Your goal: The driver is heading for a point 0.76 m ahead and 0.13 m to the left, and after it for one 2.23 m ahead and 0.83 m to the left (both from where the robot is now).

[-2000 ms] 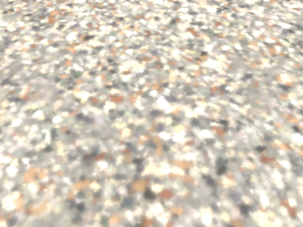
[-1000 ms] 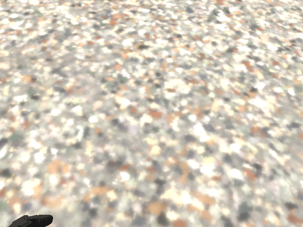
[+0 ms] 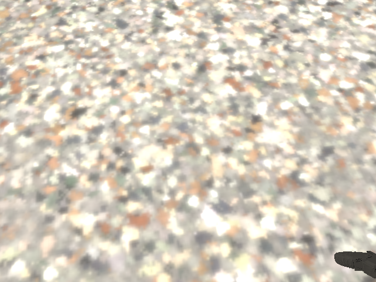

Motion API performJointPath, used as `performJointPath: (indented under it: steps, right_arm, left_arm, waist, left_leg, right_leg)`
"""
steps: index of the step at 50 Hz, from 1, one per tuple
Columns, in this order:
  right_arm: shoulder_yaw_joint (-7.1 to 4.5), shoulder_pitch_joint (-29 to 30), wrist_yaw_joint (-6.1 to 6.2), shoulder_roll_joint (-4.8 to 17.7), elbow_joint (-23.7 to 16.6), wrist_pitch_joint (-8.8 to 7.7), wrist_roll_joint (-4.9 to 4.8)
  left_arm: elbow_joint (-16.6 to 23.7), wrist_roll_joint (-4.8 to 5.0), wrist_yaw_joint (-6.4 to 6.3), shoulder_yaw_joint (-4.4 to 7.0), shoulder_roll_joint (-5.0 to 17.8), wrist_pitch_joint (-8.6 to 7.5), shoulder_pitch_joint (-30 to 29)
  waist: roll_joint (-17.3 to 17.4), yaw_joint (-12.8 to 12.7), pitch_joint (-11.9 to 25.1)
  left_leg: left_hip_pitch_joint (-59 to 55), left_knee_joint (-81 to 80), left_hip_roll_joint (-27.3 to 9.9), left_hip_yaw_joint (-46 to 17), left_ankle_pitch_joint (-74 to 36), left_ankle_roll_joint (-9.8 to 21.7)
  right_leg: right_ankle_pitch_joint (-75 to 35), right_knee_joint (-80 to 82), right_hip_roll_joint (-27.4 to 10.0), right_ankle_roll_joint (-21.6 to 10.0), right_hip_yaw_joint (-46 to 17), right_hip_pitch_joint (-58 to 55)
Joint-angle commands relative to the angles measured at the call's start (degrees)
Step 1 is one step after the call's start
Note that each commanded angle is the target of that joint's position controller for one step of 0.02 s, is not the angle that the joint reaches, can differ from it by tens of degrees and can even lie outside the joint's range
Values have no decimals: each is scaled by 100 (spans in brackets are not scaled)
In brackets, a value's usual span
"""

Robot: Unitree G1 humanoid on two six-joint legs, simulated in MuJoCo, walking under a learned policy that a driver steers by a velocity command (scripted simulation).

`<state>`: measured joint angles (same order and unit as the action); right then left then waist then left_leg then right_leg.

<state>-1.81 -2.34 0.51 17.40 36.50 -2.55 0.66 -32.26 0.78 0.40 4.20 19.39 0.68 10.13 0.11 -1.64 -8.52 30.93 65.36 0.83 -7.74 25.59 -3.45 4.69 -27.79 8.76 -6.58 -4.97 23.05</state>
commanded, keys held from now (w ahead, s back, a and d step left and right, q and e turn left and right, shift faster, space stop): e+shift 0.12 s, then q+shift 0.04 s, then w+q+shift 0.84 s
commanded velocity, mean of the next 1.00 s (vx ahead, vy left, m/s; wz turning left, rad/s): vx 0.63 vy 0.00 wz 0.31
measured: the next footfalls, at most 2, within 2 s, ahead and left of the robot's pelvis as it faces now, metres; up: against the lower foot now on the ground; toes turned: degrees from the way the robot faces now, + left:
left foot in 0.28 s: +0.17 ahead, +0.16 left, +0.00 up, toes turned -18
right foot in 0.68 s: +0.36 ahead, -0.07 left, +0.00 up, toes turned +10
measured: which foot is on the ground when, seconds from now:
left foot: up 0.00-0.26, down 0.28-0.70, up 0.72-1.00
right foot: down 0.00-0.28, up 0.30-0.66, down 0.68-1.00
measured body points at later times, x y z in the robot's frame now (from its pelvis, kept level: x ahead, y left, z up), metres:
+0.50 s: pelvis +0.16 +0.07 +0.02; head +0.17 +0.11 +0.47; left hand +0.39 +0.29 -0.07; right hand +0.10 -0.20 -0.08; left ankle +0.13 +0.17 -0.73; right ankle +0.18 -0.09 -0.67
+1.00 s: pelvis +0.47 +0.07 -0.01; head +0.51 +0.08 +0.44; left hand +0.33 +0.34 -0.12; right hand +0.79 -0.09 -0.07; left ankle +0.57 +0.21 -0.66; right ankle +0.32 -0.08 -0.73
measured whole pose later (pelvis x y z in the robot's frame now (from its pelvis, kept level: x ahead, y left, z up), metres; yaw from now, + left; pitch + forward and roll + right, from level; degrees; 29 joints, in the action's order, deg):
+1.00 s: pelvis +0.47 +0.07 -0.01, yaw +20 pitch +3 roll -2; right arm -3.2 -0.8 -5.7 20.8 37.1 0.4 1.9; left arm -48.5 -1.8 -0.6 2.9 18.5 -5.7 28.7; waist 3.0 -4.1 0.3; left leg 47.7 61.1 -3.2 3.6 7.1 5.1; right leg 24.0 -12.0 1.9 0.4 10.7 -9.1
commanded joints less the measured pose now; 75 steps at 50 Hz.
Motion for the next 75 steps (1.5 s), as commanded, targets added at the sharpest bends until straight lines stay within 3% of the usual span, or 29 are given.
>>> performJointPath:
  steps: [1, 8, 13, 15, 16, 17, 18, 19, 20, 23, 30, 33, 35, 36, 37, 39, 41, 50, 52, 55, 56, 57, 58, 61, 64, 66, 69, 72, 75]
  right_arm:
    - [-212, -487, 60, 578, -143, 32, 35]
    - [-222, -328, 40, 530, -81, 94, -43]
    - [-172, -752, -144, 402, 7, -132, -170]
    - [-219, -1635, -132, 740, 263, -255, -97]
    - [-378, -1858, -211, 1513, 314, -290, 110]
    - [-367, -1716, -232, 1338, 207, -336, 47]
    - [-312, -1711, -206, 1111, 179, -340, -44]
    - [-393, -1756, -289, 1124, 359, -84, 133]
    - [-405, -1915, -246, 1153, 383, -7, 67]
    - [-361, -2231, -198, 832, 621, 30, -46]
    - [-514, -2711, -155, 907, 869, 92, 16]
    - [-558, -2088, -154, 962, 772, 70, 2]
    - [-492, -1846, -172, 711, 672, -121, -140]
    - [-308, -1924, -147, 155, 373, -190, -323]
    - [-280, -1837, -75, 434, 428, -77, -191]
    - [-300, -1309, -202, 509, 495, 6, 71]
    - [-287, -1041, -380, 422, 466, 128, 180]
    - [109, 796, -741, 113, -603, 231, 111]
    - [112, 647, -719, 222, -502, 247, 111]
    - [-170, -2140, -525, 883, 346, 189, 198]
    - [-326, -2592, -332, 1114, 621, 155, 122]
    - [-460, -2273, -204, 1727, 489, 198, 100]
    - [-614, -2364, -186, 1974, 218, 260, 123]
    - [-383, -724, -190, 1074, -352, -99, -252]
    - [-276, -290, -153, 747, -254, -226, -182]
    - [-273, -461, -43, 707, -50, -213, -164]
    - [-209, -986, 144, 461, 257, -56, -165]
    - [-158, -1354, 187, 420, 546, 1, -85]
    - [-244, -1001, 226, 636, 483, 50, 24]
  left_arm:
    - [492, 7, -183, 354, 1068, 24, -191]
    - [518, -24, -292, 250, 771, 234, -369]
    - [250, -132, -18, -6, 428, 16, 21]
    - [210, -118, -71, -135, -28, -137, -62]
    - [568, 105, -91, -73, 157, -287, -194]
    - [536, 214, -127, 34, 577, -453, -501]
    - [497, 194, -97, 68, 727, -566, -713]
    - [336, -580, 9, 36, 731, -407, -799]
    - [362, -659, 96, 0, 500, -356, -756]
    - [268, -475, 180, -141, 110, -253, -726]
    - [472, -257, 140, -228, 107, -390, -1760]
    - [267, -129, -1, -207, 190, -509, -1043]
    - [-111, -294, -240, 93, 1030, -581, 766]
    - [-196, -453, -305, 235, 1570, -507, 1429]
    - [-264, -491, -314, 205, 1289, -442, 1020]
    - [-275, -445, -241, -23, 464, -472, 816]
    - [-537, -377, -217, -105, 240, -541, 1050]
    - [-1214, -263, -105, -165, 240, -815, 1157]
    - [-1352, -254, -163, -94, 572, -810, 1506]
    - [-1167, -231, -288, 16, 1031, -622, 948]
    - [-1190, -235, -153, -12, 799, -598, 942]
    - [-918, -349, -92, -182, 155, -633, 1337]
    - [-474, -165, -163, -133, 557, -629, 1394]
    - [-295, 70, -274, -92, 821, -847, 813]
    - [-404, -86, -315, -26, 674, -609, 1107]
    - [-187, -243, -303, -149, 173, -649, 638]
    - [-292, -173, -121, -266, -188, -729, 295]
    - [-142, -48, 97, -238, -57, -779, -335]
    - [-221, -68, 229, 34, 555, -812, 256]
  waist:
    - [-16, 287, 1621]
    - [-810, 93, 1630]
    - [-1100, 89, 1248]
    - [22, 300, 791]
    - [1512, 152, 15]
    - [1073, 256, -387]
    - [680, 313, -317]
    - [-2, 295, -9]
    - [462, 395, 155]
    - [925, 487, 528]
    - [1030, 889, 621]
    - [880, 339, 809]
    - [-166, -625, 1816]
    - [-1660, -777, 2687]
    - [-1141, -444, 2107]
    - [-192, -349, 1058]
    - [-485, -283, 587]
    - [-405, 154, -132]
    - [-414, 263, 225]
    - [-604, 1696, 1622]
    - [111, 1622, 1746]
    - [1183, 881, 1877]
    - [704, 1013, 3428]
    - [-960, 176, 1612]
    - [-700, -326, 729]
    - [-303, -151, 729]
    - [26, 320, 1347]
    - [422, 626, 1147]
    - [601, 149, 1271]
  left_leg:
    - [-136, -751, 123, 25, -341, -221]
    - [-555, -2044, 137, 1, -1292, -265]
    - [-1907, -3093, -19, 659, -788, 298]
    - [-2078, -4528, -936, -1268, 958, 920]
    - [-2230, -5994, -1858, -4096, 3124, 1822]
    - [-2109, -6216, -2046, -4853, 3351, 2038]
    - [-2207, -5956, -1901, -4208, 2512, 1882]
    - [-2079, -5832, -1390, -3335, 2038, 1424]
    - [-2093, -5754, -1045, -2761, 1334, 1278]
    - [-2143, -5624, -512, -2072, 243, 1343]
    - [-2676, -5217, -512, -2583, -64, 1607]
    - [-1503, -4783, -420, -2479, -952, 1358]
    - [91, -2515, 247, -1450, -1538, 955]
    - [1321, -876, 849, -441, 574, 793]
    - [1729, 104, 220, -72, 79, 834]
    - [1798, 392, -233, 159, -728, 825]
    - [1992, 489, -467, 373, -961, 793]
    - [952, -1383, -352, 1553, -2256, 976]
    - [-112, -1771, 270, 2150, -2148, 1197]
    - [-3353, -2396, 616, 1441, -2093, 1681]
    - [-4525, -3159, 321, 837, -2650, 1851]
    - [-5466, -2263, -1043, -812, -6340, 2152]
    - [-6418, -3140, -1807, -2633, -6039, 3231]
    - [-3468, -4705, -1454, -2530, -3726, 2655]
    - [-1167, -4792, -877, -1136, -5147, 2248]
    - [-710, -4620, -242, -333, -6314, 1898]
    - [-1363, -4414, 110, 351, -5458, 1341]
    - [-2004, -4366, -308, 244, -4641, 1098]
    - [-2513, -3324, -556, 249, -5745, 898]
  right_leg:
    - [-2038, 695, -1392, -908, -1969, -1004]
    - [-41, 417, -1123, -425, -2087, -809]
    - [3710, 491, -1338, -363, -2177, -34]
    - [3244, -1885, -687, 153, -885, 501]
    - [3155, -2799, -282, 408, 24, 2202]
    - [2585, -3264, -622, 395, -332, 2636]
    - [1845, -3220, -821, 392, -426, 2573]
    - [1342, -2819, -827, 553, -136, 2164]
    - [1187, -2631, -787, 680, 63, 1800]
    - [883, -2359, -743, 919, 312, 1239]
    - [1301, -506, -411, 1048, 257, 981]
    - [786, 496, -423, 856, 242, -1245]
    - [1685, 704, -1629, 456, -746, -4289]
    - [4094, 1337, -3230, 56, -3204, -5322]
    - [4358, 1278, -3477, -111, -3708, -4403]
    - [2833, 1380, -2863, 17, -2142, -3357]
    - [1688, 1632, -2347, 200, -1026, -3044]
    - [-2879, 2192, -1896, 603, 1642, -1639]
    - [-6024, 1484, -1908, 714, 1896, -1950]
    - [-6857, -2205, -2212, 762, 1628, -1262]
    - [-1834, -4350, -1462, 790, 1698, -205]
    - [2978, -6680, -836, 930, 1508, 1496]
    - [2662, -7554, -755, 973, 350, 2272]
    - [1983, -5902, -1297, 1016, -265, 2003]
    - [1759, -4201, -1654, 1206, 29, 856]
    - [1054, -3093, -1317, 1209, 499, 533]
    - [-1263, -1321, -906, 1125, 770, -15]
    - [-1978, -449, -864, 842, 650, 115]
    - [-926, -397, -538, 454, 702, -147]
Over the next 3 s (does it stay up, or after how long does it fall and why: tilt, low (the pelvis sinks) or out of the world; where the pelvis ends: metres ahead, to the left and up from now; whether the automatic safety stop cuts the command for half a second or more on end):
stays up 0.95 0.39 0.01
